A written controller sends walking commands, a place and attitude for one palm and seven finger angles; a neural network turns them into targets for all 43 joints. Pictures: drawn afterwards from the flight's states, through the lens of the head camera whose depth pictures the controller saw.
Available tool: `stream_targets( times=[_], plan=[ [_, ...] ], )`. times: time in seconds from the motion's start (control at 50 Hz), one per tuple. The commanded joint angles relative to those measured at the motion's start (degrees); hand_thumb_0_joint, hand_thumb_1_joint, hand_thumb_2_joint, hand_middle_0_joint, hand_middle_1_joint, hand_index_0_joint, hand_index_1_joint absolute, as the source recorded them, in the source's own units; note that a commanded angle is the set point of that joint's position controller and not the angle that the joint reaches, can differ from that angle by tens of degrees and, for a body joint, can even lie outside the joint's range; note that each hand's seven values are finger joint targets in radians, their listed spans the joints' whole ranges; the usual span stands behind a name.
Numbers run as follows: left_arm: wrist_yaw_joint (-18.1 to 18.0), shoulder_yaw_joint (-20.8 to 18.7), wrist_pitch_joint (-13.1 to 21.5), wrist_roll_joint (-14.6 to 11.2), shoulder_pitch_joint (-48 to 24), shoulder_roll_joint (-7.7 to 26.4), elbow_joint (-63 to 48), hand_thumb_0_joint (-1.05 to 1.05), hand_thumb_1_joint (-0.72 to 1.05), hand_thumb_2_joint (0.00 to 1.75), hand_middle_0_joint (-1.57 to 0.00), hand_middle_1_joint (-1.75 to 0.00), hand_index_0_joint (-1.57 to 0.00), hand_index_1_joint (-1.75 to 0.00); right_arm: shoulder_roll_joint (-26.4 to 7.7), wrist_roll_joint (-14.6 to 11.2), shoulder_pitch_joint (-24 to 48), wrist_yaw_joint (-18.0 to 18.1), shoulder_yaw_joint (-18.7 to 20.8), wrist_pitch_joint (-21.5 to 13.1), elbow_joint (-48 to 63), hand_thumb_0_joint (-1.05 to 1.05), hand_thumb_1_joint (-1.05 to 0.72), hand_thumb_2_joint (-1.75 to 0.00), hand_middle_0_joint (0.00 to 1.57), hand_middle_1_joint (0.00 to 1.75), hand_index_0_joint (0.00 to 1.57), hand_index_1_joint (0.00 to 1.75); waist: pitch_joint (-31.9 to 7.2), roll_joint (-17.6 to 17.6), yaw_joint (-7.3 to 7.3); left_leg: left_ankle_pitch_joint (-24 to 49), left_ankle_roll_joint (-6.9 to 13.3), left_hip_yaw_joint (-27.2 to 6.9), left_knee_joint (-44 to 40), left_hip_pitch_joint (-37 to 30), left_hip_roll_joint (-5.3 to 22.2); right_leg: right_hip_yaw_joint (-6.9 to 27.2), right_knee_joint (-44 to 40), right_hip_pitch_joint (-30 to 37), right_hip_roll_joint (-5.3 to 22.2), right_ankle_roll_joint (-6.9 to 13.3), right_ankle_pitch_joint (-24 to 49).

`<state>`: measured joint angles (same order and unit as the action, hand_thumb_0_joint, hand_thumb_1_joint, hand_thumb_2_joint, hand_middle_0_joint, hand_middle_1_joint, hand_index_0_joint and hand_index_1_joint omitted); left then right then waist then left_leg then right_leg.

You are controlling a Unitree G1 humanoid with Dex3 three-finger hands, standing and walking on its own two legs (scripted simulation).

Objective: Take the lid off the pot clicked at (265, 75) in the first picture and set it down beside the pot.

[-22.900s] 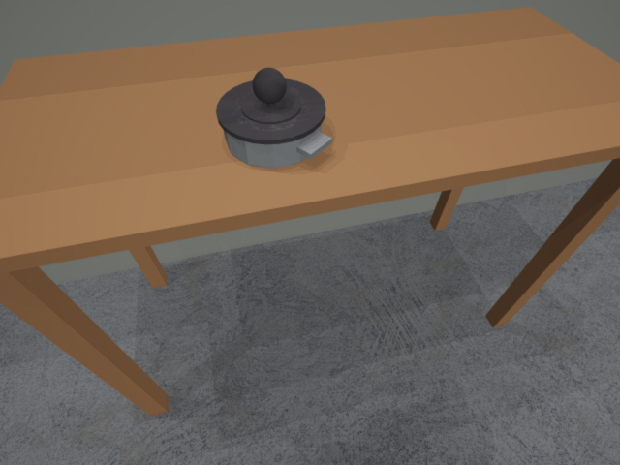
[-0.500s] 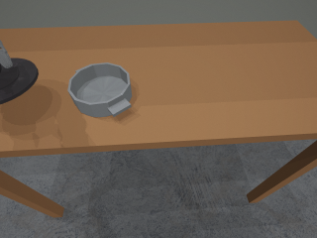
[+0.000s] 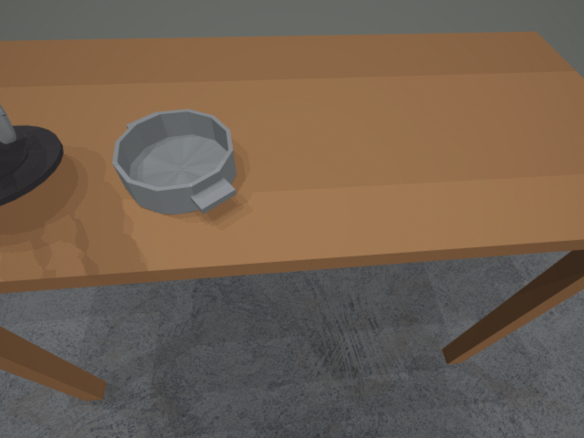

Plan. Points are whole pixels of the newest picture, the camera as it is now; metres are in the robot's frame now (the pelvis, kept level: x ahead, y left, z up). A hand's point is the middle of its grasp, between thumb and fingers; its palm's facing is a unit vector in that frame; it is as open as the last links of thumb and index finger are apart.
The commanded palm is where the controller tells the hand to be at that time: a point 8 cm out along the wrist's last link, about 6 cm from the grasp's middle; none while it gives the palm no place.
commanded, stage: lower the lid onto the table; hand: left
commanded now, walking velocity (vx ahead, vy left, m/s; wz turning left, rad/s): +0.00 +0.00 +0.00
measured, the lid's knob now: out of the picture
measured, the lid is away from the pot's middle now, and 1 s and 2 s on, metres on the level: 0.23 0.23 0.23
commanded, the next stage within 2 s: open the fingers wide in 0.48 s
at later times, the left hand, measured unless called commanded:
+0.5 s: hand out of the picture +0.44 +0.36 +0.15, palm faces -0.42 -0.23 -0.88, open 7.1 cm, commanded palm +0.47 +0.37 +0.22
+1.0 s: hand out of the picture +0.42 +0.35 +0.15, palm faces -0.38 -0.14 -0.91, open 7.2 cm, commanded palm +0.44 +0.36 +0.22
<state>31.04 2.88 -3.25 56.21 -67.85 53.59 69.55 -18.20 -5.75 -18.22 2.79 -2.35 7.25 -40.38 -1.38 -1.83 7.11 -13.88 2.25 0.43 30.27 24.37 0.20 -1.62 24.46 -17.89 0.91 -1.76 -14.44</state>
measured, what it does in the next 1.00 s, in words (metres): stands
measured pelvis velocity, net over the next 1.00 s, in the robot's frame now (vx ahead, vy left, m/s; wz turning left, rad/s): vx -0.01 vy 0.00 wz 0.00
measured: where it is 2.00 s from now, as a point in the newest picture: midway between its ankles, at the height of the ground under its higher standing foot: outside the picture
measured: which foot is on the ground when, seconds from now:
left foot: down 0.00-1.00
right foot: down 0.00-1.00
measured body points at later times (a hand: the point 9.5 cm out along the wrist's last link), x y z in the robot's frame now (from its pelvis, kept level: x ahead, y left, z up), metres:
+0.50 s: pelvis +0.00 +0.00 +0.00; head +0.06 +0.01 +0.44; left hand +0.46 +0.36 +0.20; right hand +0.03 -0.28 -0.12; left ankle +0.01 +0.09 -0.74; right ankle -0.03 -0.14 -0.74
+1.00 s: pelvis -0.01 +0.00 -0.01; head +0.05 +0.01 +0.44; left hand +0.44 +0.36 +0.20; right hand +0.05 -0.27 -0.13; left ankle +0.01 +0.09 -0.74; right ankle -0.03 -0.14 -0.74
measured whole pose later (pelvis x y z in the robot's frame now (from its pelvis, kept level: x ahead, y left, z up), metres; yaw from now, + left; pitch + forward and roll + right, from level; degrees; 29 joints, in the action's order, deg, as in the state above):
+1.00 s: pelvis -0.01 +0.00 -0.01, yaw +0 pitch +9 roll -3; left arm 28.0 -0.7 4.7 54.8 -56.2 51.6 59.5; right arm -16.9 -6.1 -15.3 4.2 -2.0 11.8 -38.2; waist -2.4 -2.3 5.4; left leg -15.2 2.2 -0.1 34.5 28.2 0.7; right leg -2.0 28.0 -21.3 0.4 -1.7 -15.6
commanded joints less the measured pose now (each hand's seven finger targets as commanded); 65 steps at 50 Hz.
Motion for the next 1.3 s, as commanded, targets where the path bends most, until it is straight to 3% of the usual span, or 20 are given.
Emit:
stream_targets(
  times=[0.0, 0.08, 0.14, 0.2, 0.34, 0.4, 0.54, 0.56, 0.6, 0.66, 0.7, 0.74, 0.84, 0.9, 0.96, 1.0, 1.08, 1.12, 1.2, 1.28],
  plan=[
    [-3.37, -4.53, 0.62, 0.55, -30.97, 21.82, -15.23, 0.00, 0.56, 1.09, -0.82, -0.99, -0.94, -1.04, -10.43, 0.43, -3.21, 0.89, 3.29, -1.30, 4.70, 0.00, -0.90, -0.90, 0.20, 0.30, 0.20, 0.30, -24.44, -8.85, -0.36, 23.16, 2.30, -1.32, -0.83, -19.92, -1.84, -1.30, -0.81, 1.01, -4.31, 2.83, 15.36],
    [-3.62, -5.85, 1.52, 0.16, -27.91, 22.31, -15.25, 0.00, 0.56, 1.09, -0.82, -0.99, -0.94, -1.04, -10.22, 0.36, -3.03, 0.97, 3.26, -1.46, 5.24, 0.00, -0.90, -0.90, 0.20, 0.30, 0.20, 0.30, -26.08, -11.79, -0.89, 31.85, 2.06, -1.90, 0.87, -22.68, -1.65, -1.66, 0.10, 0.02, -4.65, 3.14, 17.93],
    [-3.30, -2.44, 1.01, -0.12, -28.32, 17.85, -12.57, 0.00, 0.56, 1.09, -0.82, -0.99, -0.94, -1.04, -10.07, 0.26, -3.47, 0.78, 3.43, -1.11, 4.61, 0.00, -0.90, -0.90, 0.20, 0.30, 0.20, 0.30, -22.15, -9.48, 0.39, 25.78, 2.15, -1.78, 0.41, -20.60, -1.49, -1.88, -0.62, -2.58, -4.65, 2.72, 14.82],
    [-3.68, -3.96, 1.38, -0.25, -29.54, 19.56, -16.53, 0.00, 0.56, 1.09, -0.82, -0.99, -0.94, -1.04, -10.30, 0.45, -3.78, 0.83, 3.67, -1.13, 4.88, 0.00, -0.90, -0.90, 0.20, 0.30, 0.20, 0.30, -26.11, -10.90, -0.26, 29.17, 1.96, -2.39, 0.81, -23.45, -1.27, -1.79, 0.10, -2.35, -4.67, 2.82, 15.36],
    [-3.60, -0.01, 1.17, -0.71, -29.24, 14.62, -11.76, 0.00, 0.56, 1.09, -0.82, -0.99, -0.94, -1.04, -10.18, 0.32, -4.06, 1.55, 3.40, -1.61, 3.86, 0.00, -0.90, -0.90, 0.20, 0.30, 0.20, 0.30, -22.12, -8.32, 1.14, 21.24, 2.13, -2.23, 0.39, -20.44, -1.45, -2.07, -0.40, -4.94, -4.88, 2.76, 11.90],
    [-4.33, -4.02, 2.00, -0.16, -30.16, 20.26, -14.41, 0.00, 0.56, 1.09, -0.82, -0.99, -0.94, -1.04, -10.49, 0.59, -4.19, 1.90, 3.24, -1.96, 3.98, 0.00, -0.90, -0.90, 0.20, 0.30, 0.20, 0.30, -25.58, -9.49, 0.10, 22.82, 2.14, -2.00, 0.79, -20.70, -1.66, -1.55, 0.37, -2.51, -4.78, 2.89, 13.73],
    [-4.17, -0.74, 1.89, -0.24, -27.21, 16.85, -8.52, 0.00, 0.56, 1.09, -0.82, -0.99, -0.94, -1.04, -10.65, 0.21, -4.66, 2.09, 3.09, -1.92, 3.19, 0.00, -0.90, -0.90, 0.20, 0.30, 0.20, 0.30, -20.96, -7.36, 1.02, 17.29, 2.04, -1.06, 0.55, -15.90, -1.80, -1.69, 0.64, -3.74, -4.80, 2.82, 12.60],
    [-4.18, -1.73, 2.17, -1.11, -18.96, 13.03, -12.90, 0.00, 0.56, 1.09, -0.82, -0.99, -0.94, -1.04, -9.19, 0.34, -3.37, 0.97, 3.84, -1.74, 6.23, 0.00, -0.90, -0.90, 0.20, 0.30, 0.20, 0.30, -23.63, -8.96, -1.34, 23.51, 1.99, -2.23, 0.88, -18.29, -2.10, -1.97, 1.83, -3.08, -4.54, 3.20, 13.59],
    [-6.39, -8.00, 6.07, 0.23, -16.44, 18.61, -23.64, 0.00, 0.53, 1.07, -0.79, -0.99, -0.91, -1.04, -9.39, 1.12, -2.82, 1.16, 4.22, 0.28, 6.91, 0.00, -0.90, -0.90, 0.20, 0.30, 0.20, 0.30, -28.14, -11.27, -2.01, 33.06, 1.58, -2.44, 3.05, -23.26, -0.61, -1.78, 2.54, -4.34, -4.95, 3.19, 14.61],
    [-6.16, -10.45, 6.99, -1.33, -15.84, 20.79, -20.99, 0.00, 0.49, 1.03, -0.76, -0.98, -0.86, -1.02, -9.39, 0.65, -1.64, 1.67, 4.23, 2.29, 6.87, 0.00, -0.90, -0.90, 0.20, 0.30, 0.20, 0.30, -22.55, -5.74, -1.32, 21.87, 2.36, -1.20, 1.88, -15.90, -1.34, -1.80, 1.40, -2.62, -4.67, 2.92, 12.57],
    [-6.55, -12.15, 7.96, -1.60, -19.72, 24.00, -27.16, 0.00, 0.46, 1.01, -0.74, -0.97, -0.84, -1.01, -9.44, 0.53, -0.91, 1.88, 4.20, 2.70, 7.55, 0.00, -0.90, -0.90, 0.20, 0.30, 0.20, 0.30, -27.09, -10.46, -1.89, 24.59, 2.32, -1.57, 2.00, -18.53, -1.56, -1.67, 2.07, -1.39, -4.53, 3.16, 13.91],
    [-6.38, -11.47, 7.66, -1.01, -15.93, 22.43, -21.06, 0.00, 0.43, 1.00, -0.71, -0.96, -0.81, -1.00, -9.17, 0.57, -1.04, 2.12, 4.11, 2.98, 6.75, 0.00, -0.90, -0.90, 0.20, 0.30, 0.20, 0.30, -23.58, -7.88, -1.43, 23.10, 2.44, -1.21, 2.54, -16.92, -1.62, -2.05, 1.71, -2.76, -4.81, 3.12, 13.14],
    [-6.06, -7.97, 7.57, -1.44, -17.67, 18.62, -22.74, 0.00, 0.34, 0.97, -0.67, -0.92, -0.75, -0.95, -8.96, 0.25, -0.43, 1.94, 4.03, 3.27, 6.74, 0.00, -0.90, -0.90, 0.20, 0.30, 0.20, 0.30, -23.05, -9.36, -1.01, 21.49, 2.25, -1.41, 2.15, -17.78, -1.38, -2.22, 1.41, -4.34, -4.83, 3.27, 11.64],
    [-6.01, -8.49, 8.01, -2.13, -19.87, 19.81, -26.40, 0.00, 0.29, 0.95, -0.64, -0.90, -0.71, -0.93, -9.04, 0.20, -0.11, 2.10, 3.93, 3.11, 7.07, 0.00, -0.90, -0.90, 0.20, 0.30, 0.20, 0.30, -26.00, -10.22, -1.23, 22.42, 2.27, -1.52, 2.26, -19.50, -1.33, -1.94, 1.62, -3.34, -4.77, 3.19, 12.50],
    [-5.76, -8.76, 7.57, -2.23, -17.05, 19.24, -21.79, 0.00, 0.24, 0.93, -0.61, -0.87, -0.67, -0.90, -8.95, 0.14, 0.12, 2.39, 3.78, 3.25, 6.67, 0.00, -0.90, -0.90, 0.20, 0.30, 0.20, 0.30, -23.07, -6.65, -1.02, 19.88, 2.46, -1.05, 2.04, -16.41, -1.66, -2.09, 1.26, -2.86, -4.70, 3.14, 12.47],
    [-5.80, -8.15, 7.83, -2.60, -18.10, 18.56, -25.20, 0.00, 0.21, 0.92, -0.59, -0.86, -0.65, -0.88, -8.87, 0.21, 0.53, 2.23, 3.86, 3.09, 6.92, 0.00, -0.90, -0.90, 0.20, 0.30, 0.20, 0.30, -24.25, -9.23, -1.44, 22.71, 2.28, -1.45, 2.20, -18.99, -1.37, -1.99, 1.54, -3.39, -4.69, 3.23, 12.72],
    [-5.36, -5.99, 7.31, -2.88, -15.39, 15.66, -21.04, 0.00, 0.14, 0.89, -0.55, -0.83, -0.60, -0.85, -8.80, -0.12, 1.31, 2.29, 3.56, 3.30, 6.80, 0.00, -0.90, -0.90, 0.20, 0.30, 0.20, 0.30, -20.52, -7.30, -1.16, 19.97, 2.23, -0.92, 1.64, -16.36, -1.56, -2.32, 1.12, -3.77, -4.82, 3.47, 11.89],
    [-5.75, -7.57, 7.35, -2.26, -16.59, 17.85, -21.93, 0.00, 0.11, 0.89, -0.54, -0.81, -0.57, -0.82, -8.90, 0.10, 1.18, 2.16, 3.61, 3.64, 6.74, 0.00, -0.90, -0.90, 0.20, 0.30, 0.20, 0.30, -21.87, -7.28, -1.47, 18.74, 2.13, -1.11, 1.49, -15.62, -1.76, -2.11, 1.41, -2.78, -4.66, 3.54, 11.73],
    [-5.33, -4.30, 6.69, -2.37, -16.17, 13.93, -20.11, 0.00, 0.04, 0.87, -0.51, -0.77, -0.53, -0.78, -8.89, -0.04, 1.07, 1.95, 3.68, 3.82, 6.60, 0.00, -0.90, -0.90, 0.20, 0.30, 0.20, 0.30, -20.57, -6.52, -0.87, 18.16, 1.99, -1.05, 1.33, -15.66, -1.49, -2.18, 1.37, -4.33, -4.68, 3.38, 10.78],
    [-5.27, -5.41, 6.81, -2.65, -15.80, 15.54, -20.09, 0.00, -0.04, 0.86, -0.48, -0.72, -0.49, -0.72, -9.05, -0.16, 1.30, 2.01, 3.49, 3.91, 6.81, 0.00, -0.90, -0.90, 0.20, 0.30, 0.20, 0.30, -20.78, -6.32, -1.36, 17.40, 2.14, -0.85, 1.04, -14.72, -1.77, -2.20, 1.47, -2.80, -4.75, 3.66, 11.26]
  ],
)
